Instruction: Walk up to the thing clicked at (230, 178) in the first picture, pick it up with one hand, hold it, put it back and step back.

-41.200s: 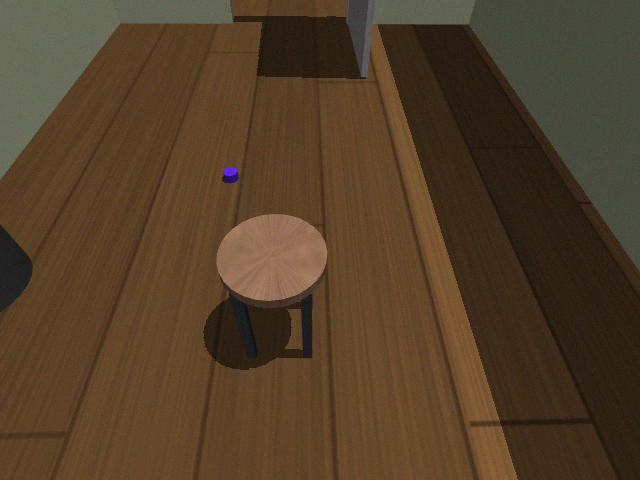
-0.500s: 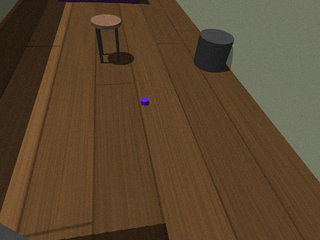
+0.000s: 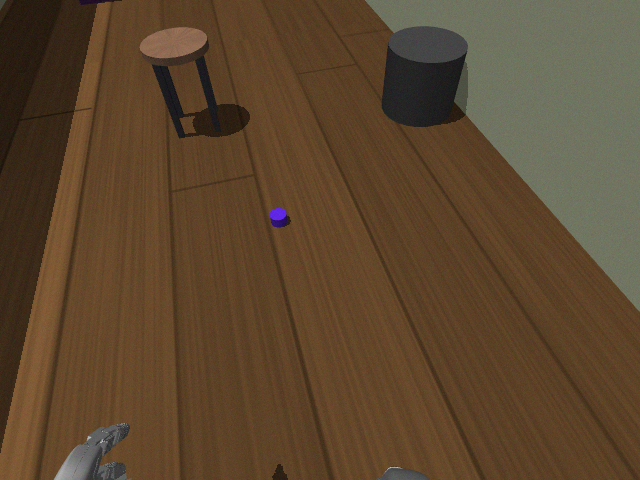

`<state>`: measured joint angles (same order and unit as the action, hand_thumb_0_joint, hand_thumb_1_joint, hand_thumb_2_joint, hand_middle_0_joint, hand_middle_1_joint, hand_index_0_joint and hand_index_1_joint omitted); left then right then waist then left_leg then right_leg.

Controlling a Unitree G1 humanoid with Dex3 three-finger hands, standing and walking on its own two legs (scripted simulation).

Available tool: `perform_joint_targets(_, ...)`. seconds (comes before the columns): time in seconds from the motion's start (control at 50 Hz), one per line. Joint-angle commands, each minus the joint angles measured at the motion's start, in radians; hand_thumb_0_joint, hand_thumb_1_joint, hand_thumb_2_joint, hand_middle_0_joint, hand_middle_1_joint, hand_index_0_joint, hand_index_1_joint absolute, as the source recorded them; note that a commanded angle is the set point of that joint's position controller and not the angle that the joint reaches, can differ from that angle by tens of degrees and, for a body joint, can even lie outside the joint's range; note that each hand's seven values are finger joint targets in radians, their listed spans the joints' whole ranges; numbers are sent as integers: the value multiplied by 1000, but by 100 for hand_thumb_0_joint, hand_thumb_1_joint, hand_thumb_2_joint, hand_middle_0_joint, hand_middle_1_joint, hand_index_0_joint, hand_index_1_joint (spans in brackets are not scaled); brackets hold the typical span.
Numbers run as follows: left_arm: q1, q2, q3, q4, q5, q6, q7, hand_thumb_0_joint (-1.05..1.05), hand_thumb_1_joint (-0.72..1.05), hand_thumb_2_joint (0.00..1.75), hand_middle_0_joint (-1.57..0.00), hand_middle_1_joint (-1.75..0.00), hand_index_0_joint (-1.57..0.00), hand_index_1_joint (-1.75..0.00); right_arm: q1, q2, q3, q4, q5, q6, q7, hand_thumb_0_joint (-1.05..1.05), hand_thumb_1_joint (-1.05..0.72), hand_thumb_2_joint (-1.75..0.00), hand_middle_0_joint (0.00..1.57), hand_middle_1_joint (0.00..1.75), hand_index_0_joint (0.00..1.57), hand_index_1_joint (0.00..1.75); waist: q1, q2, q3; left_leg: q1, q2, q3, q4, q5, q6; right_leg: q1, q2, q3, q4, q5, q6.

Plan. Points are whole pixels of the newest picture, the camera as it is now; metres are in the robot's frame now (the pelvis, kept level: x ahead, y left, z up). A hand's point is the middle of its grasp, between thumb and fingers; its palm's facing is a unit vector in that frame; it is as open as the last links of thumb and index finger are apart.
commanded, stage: walk up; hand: left
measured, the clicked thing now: (278, 217) +1.15 +0.22 -0.74
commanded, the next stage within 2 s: none
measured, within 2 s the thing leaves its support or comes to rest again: neither
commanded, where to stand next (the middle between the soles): +0.76 -0.02 m, yaw +1 degrees
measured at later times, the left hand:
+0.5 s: hand (139, 391) +0.26 +0.30 -0.15, palm faces -0.06 -0.94 -0.34, open 7.4 cm
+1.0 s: hand (200, 266) +0.47 +0.23 -0.10, palm faces +0.00 -0.91 -0.41, open 7.4 cm
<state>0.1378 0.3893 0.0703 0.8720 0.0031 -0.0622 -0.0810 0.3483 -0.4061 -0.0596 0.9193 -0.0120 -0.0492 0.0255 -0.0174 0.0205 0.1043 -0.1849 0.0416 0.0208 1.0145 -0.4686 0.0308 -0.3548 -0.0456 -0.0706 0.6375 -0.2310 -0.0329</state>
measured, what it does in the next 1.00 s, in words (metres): walks ahead: left foot, then right foot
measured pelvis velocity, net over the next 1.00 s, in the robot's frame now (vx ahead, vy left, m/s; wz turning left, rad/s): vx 0.43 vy -0.05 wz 0.01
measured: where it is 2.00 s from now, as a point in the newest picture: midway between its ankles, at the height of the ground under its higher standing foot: (344, 323)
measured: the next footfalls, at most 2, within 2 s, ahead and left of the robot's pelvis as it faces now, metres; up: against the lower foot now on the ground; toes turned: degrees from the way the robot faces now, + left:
left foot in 0.32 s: +0.31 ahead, +0.15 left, +0.00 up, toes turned +6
right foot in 0.72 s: +0.45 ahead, -0.15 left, +0.00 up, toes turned -7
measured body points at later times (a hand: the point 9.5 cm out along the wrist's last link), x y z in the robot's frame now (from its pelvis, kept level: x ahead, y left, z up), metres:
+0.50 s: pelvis +0.23 +0.02 +0.01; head +0.25 +0.04 +0.46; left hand +0.27 +0.35 -0.12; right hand +0.31 -0.30 -0.08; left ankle +0.27 +0.14 -0.72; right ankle +0.21 -0.11 -0.67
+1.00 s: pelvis +0.43 -0.05 +0.02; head +0.45 -0.07 +0.46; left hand +0.47 +0.28 -0.08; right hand +0.52 -0.36 -0.11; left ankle +0.51 +0.11 -0.68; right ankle +0.41 -0.15 -0.72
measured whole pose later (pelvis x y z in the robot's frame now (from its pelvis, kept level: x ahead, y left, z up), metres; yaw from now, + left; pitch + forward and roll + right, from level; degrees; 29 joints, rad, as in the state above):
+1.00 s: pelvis +0.43 -0.05 +0.02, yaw +0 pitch -2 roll +0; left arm 0.33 0.40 0.05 0.83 0.01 -0.09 -0.05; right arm 0.26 -0.43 -0.06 0.87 -0.02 -0.05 0.06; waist 0.04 0.05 0.07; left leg -0.51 0.07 0.01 0.84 -0.28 0.01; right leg -0.17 -0.03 -0.12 0.49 -0.29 -0.04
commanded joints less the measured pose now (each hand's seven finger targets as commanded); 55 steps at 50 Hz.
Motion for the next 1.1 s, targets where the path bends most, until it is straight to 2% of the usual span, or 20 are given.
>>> perform_joint_targets(0.0,113,289,72,-49,-15,-12,42,0,90,90,-20,-30,-20,-30,20,-209,-51,-87,14,-32,-3,0,-90,-90,20,30,20,30,51,-160,-48,-350,53,-77,128,91,19,228,-244,339,-355,9,-196)
perform_joint_targets(0.08,123,270,64,-80,-2,-34,35,0,90,90,-20,-30,-20,-30,-3,-193,-59,-92,-7,-27,27,0,-90,-90,20,30,20,30,42,-148,-39,-334,71,-29,-76,166,-24,180,-203,214,-378,81,-211)
perform_joint_targets(0.12,102,287,70,-101,7,-34,29,0,90,90,-20,-30,-20,-30,-58,-185,-59,-113,-13,-28,35,0,-90,-90,20,30,20,30,47,-166,-18,-320,86,0,-216,175,-43,127,-210,184,-404,-32,-222)
perform_joint_targets(0.22,130,294,62,-108,6,-28,20,0,90,90,-20,-30,-20,-30,-110,-172,-65,-123,-11,-51,40,0,-90,-90,20,30,20,30,59,-140,-56,-161,39,62,-425,337,-31,122,-179,127,-313,5,-170)
perform_joint_targets(0.28,145,249,34,-118,15,-21,21,0,90,90,-20,-30,-20,-30,33,-232,-93,-76,-14,-63,27,0,-90,-90,20,30,20,30,-37,9,-121,182,-14,65,-449,245,15,-65,-122,74,-39,63,-120)
perform_joint_targets(0.3,163,200,18,-124,8,-20,27,0,90,90,-20,-30,-20,-30,144,-301,-114,-59,-26,-69,14,0,-90,-90,20,30,20,30,-102,196,-163,286,116,-130,-577,39,70,-170,-37,7,281,40,-84)
perform_joint_targets(0.32,208,157,15,-130,-8,-16,32,0,90,90,-20,-30,-20,-30,182,-388,-129,-88,-26,-76,3,0,-90,-90,20,30,20,30,-93,309,-189,360,404,-690,-781,-136,162,-387,119,43,506,-302,-23)
perform_joint_targets(0.34,181,283,39,-103,-1,-5,51,0,90,90,-20,-30,-20,-30,120,-390,-130,-103,12,-70,4,0,-90,-90,20,30,20,30,-84,123,-169,260,436,-724,-803,-184,232,-346,43,168,573,-310,-35)
perform_joint_targets(0.38,215,274,34,-65,-7,-8,49,0,90,90,-20,-30,-20,-30,17,-308,-99,-129,17,-66,-3,0,-90,-90,20,30,20,30,-19,63,-106,189,339,-428,-747,66,204,-328,-18,190,558,-178,-22)
perform_joint_targets(0.44,256,251,38,-25,-4,-2,29,0,90,90,-20,-30,-20,-30,-38,-265,-73,-136,12,-68,-1,0,-90,-90,20,30,20,30,23,130,-59,-5,247,-174,-754,249,162,-171,-53,132,400,-132,8)
perform_joint_targets(0.52,167,227,37,-59,14,6,5,0,90,90,-20,-30,-20,-30,-29,-295,-82,-155,4,-70,2,0,-90,-90,20,30,20,30,-3,146,-43,-4,265,-131,-766,192,209,-162,-83,78,196,-97,28)
perform_joint_targets(0.6,137,228,48,-58,14,0,-6,0,90,90,-20,-30,-20,-30,-69,-297,-80,-167,5,-65,8,0,-90,-90,20,30,20,30,9,132,-42,-79,212,-71,-738,79,164,-32,-49,21,40,30,15)
perform_joint_targets(0.68,259,265,79,-16,22,-18,8,0,90,90,-20,-30,-20,-30,-71,-237,-57,-171,0,-46,9,0,-90,-90,20,30,20,30,94,-26,-99,-238,140,4,-437,103,106,302,19,-20,-48,-49,-4)
perform_joint_targets(0.7,346,322,102,-6,25,-29,23,0,90,90,-20,-30,-20,-30,-41,-175,-34,-174,1,-45,8,0,-90,-90,20,30,20,30,143,-238,-128,-339,59,74,-115,167,64,409,-95,185,-201,-246,-47)
perform_joint_targets(0.72,378,413,111,-25,18,-39,35,0,90,90,-20,-30,-20,-30,-51,-143,-20,-199,13,-44,5,0,-90,-90,20,30,20,30,148,-381,-116,-535,-77,66,106,-55,9,418,-365,684,-425,-315,-168)
perform_joint_targets(0.74,326,415,101,-40,7,-37,35,0,90,90,-20,-30,-20,-30,-99,-234,-46,-178,-1,-34,-10,0,-90,-90,20,30,20,30,135,-241,-58,-519,-13,-60,179,-85,6,310,-416,739,-413,-286,-234)
perform_joint_targets(0.78,233,340,81,-53,-10,-34,48,0,90,90,-20,-30,-20,-30,-49,-233,-46,-127,24,-31,-4,0,-90,-90,20,30,20,30,78,-128,-25,-486,27,-116,158,51,12,260,-308,475,-368,-110,-196)
perform_joint_targets(0.84,187,291,62,-73,-7,-42,52,0,90,90,-20,-30,-20,-30,9,-219,-48,-87,12,-27,12,0,-90,-90,20,30,20,30,37,-183,-47,-390,48,-68,24,141,-12,204,-227,254,-351,116,-184)
perform_joint_targets(1.0,233,289,61,-111,5,-42,49,0,90,90,-20,-30,-20,-30,-158,-167,-45,-150,-3,-29,39,0,-90,-90,20,30,20,30,82,-142,-61,-296,33,24,-357,271,-17,232,-214,116,-297,226,-180)
perform_joint_targets(1.08,192,300,54,-125,2,-29,51,0,90,90,-20,-30,-20,-30,-91,-167,-57,-133,-3,-37,39,0,-90,-90,20,30,20,30,16,-101,-73,-61,-21,93,-482,308,8,121,-192,66,-165,181,-142)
